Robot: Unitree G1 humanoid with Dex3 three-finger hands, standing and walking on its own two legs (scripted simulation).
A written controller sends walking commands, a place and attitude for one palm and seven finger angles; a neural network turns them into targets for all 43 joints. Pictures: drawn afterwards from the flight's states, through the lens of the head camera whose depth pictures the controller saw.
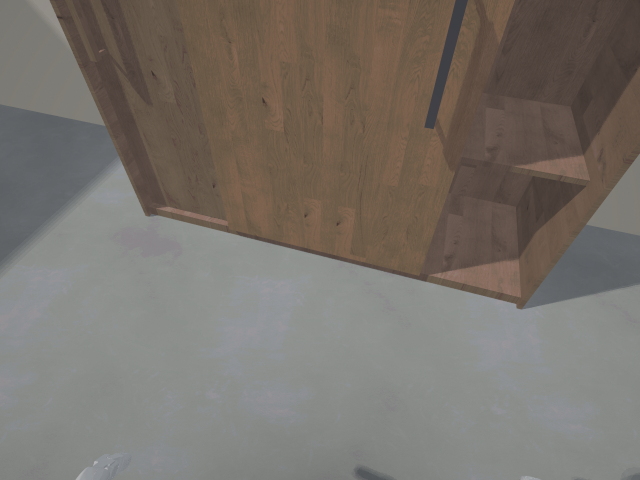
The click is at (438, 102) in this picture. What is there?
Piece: wardrobe's sliding door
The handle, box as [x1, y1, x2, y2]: [424, 0, 467, 128]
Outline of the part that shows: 467,0 455,1 424,127 433,128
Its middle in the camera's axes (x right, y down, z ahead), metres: +0.29 -0.42 +0.87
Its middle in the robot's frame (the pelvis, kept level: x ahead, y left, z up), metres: +0.96 -0.23 +0.11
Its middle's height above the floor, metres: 0.88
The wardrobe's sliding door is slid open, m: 0.37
